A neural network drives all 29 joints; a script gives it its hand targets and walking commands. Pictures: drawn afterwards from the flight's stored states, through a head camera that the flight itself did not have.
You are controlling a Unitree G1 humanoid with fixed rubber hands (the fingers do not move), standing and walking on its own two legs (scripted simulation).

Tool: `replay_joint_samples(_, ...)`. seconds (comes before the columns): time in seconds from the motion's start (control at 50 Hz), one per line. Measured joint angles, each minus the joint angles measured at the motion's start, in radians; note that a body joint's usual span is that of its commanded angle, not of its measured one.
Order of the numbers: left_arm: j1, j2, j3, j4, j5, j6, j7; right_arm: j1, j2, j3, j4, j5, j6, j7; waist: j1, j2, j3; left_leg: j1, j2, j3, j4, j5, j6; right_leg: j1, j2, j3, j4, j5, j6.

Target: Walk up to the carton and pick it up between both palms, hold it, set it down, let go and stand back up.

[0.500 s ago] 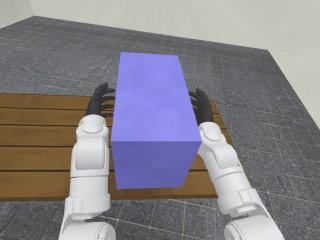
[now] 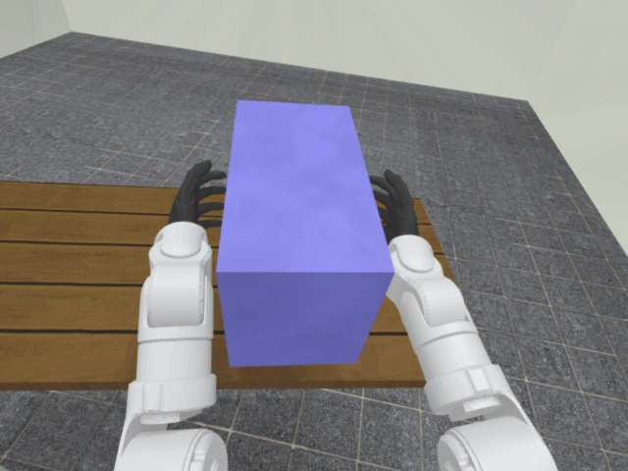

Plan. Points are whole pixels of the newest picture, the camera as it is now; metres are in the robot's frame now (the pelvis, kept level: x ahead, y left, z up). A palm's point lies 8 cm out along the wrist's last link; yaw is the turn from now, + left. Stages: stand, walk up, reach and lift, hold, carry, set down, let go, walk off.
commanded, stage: hold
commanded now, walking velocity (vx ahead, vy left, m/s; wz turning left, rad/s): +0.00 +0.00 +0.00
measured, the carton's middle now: (294, 225) +0.42 +0.01 +0.14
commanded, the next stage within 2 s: none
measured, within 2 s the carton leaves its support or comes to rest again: neither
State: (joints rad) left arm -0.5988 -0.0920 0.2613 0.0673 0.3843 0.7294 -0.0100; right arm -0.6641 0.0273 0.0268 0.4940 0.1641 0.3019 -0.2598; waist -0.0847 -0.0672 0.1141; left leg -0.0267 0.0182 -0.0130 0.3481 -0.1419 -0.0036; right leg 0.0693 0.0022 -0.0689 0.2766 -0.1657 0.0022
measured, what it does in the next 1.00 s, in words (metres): stands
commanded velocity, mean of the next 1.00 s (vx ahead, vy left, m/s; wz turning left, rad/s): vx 0.00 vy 0.00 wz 0.00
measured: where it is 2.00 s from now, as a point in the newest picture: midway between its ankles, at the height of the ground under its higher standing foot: outside the picture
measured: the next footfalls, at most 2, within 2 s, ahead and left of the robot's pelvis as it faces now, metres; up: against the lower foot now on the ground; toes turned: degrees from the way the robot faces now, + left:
none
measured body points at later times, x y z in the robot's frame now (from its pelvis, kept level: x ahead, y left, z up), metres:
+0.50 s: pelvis +0.00 +0.00 +0.00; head -0.02 +0.04 +0.45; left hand +0.38 +0.14 +0.17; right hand +0.37 -0.12 +0.16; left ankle +0.05 +0.12 -0.75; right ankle +0.01 -0.12 -0.75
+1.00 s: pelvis +0.00 +0.00 +0.00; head -0.02 +0.03 +0.45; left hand +0.38 +0.14 +0.17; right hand +0.38 -0.12 +0.16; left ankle +0.05 +0.12 -0.75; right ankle +0.01 -0.12 -0.75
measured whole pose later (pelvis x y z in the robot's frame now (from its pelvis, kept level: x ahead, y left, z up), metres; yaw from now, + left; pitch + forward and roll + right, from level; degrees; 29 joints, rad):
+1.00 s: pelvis +0.00 +0.00 +0.00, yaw +0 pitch -11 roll -1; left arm -0.58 -0.10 0.26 0.06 0.39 0.73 -0.01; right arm -0.65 0.02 0.04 0.50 0.17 0.29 -0.26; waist -0.08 -0.07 0.12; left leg -0.01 0.02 -0.01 0.35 -0.15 0.00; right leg 0.08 0.00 -0.07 0.28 -0.17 0.00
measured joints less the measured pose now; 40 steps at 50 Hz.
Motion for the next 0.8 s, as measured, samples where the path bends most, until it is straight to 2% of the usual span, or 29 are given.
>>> replay_joint_samples(0.16, -0.028, -0.004, -0.002, 0.034, 0.017, -0.001, 0.003, -0.006, 0.003, -0.027, 0.027, -0.014, -0.014, 0.014, 0.008, -0.004, -0.015, -0.006, -0.003, 0.012, -0.005, -0.001, 0.004, -0.015, -0.004, 0.012, 0.006, -0.003, 0.002)
replay_joint_samples(0.46, 0.039, -0.011, -0.019, -0.043, 0.003, 0.009, 0.008, 0.033, -0.023, 0.042, -0.028, 0.037, -0.008, -0.010, -0.002, 0.001, 0.015, 0.012, -0.002, 0.006, 0.006, -0.010, 0.003, 0.018, -0.002, 0.006, -0.011, 0.001, 0.005)
replay_joint_samples(0.68, -0.027, -0.002, -0.011, 0.028, 0.001, 0.006, 0.017, -0.004, 0.003, -0.031, 0.012, -0.011, -0.007, 0.014, 0.019, 0.005, -0.012, -0.017, -0.002, 0.011, -0.004, 0.005, 0.004, -0.027, -0.003, 0.011, 0.009, 0.002, 0.001)
replay_joint_samples(0.8, -0.030, -0.004, 0.000, 0.023, 0.010, 0.008, 0.012, -0.023, -0.002, -0.024, 0.026, -0.008, -0.006, 0.016, 0.013, 0.009, 0.003, 0.002, -0.001, 0.008, -0.012, 0.006, 0.002, -0.005, -0.001, 0.008, -0.004, 0.004, 0.001)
